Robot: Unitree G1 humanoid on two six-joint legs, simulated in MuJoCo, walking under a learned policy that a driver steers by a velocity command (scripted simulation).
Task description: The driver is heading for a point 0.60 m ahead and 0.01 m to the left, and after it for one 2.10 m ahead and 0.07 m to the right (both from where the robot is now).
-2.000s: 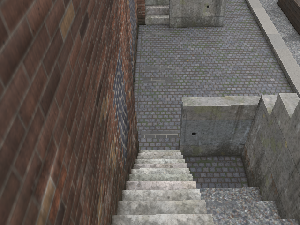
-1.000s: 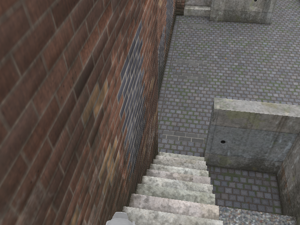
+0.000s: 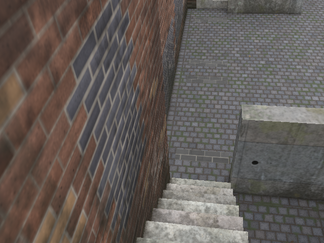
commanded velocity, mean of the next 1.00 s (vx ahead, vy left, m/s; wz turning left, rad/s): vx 0.42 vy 0.00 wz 0.00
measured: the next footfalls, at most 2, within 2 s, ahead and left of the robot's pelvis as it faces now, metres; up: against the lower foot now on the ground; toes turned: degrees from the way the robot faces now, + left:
left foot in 0.02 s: +0.09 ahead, +0.09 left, -0.21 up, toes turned +0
right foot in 0.36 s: +0.29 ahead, -0.10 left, -0.43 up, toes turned -1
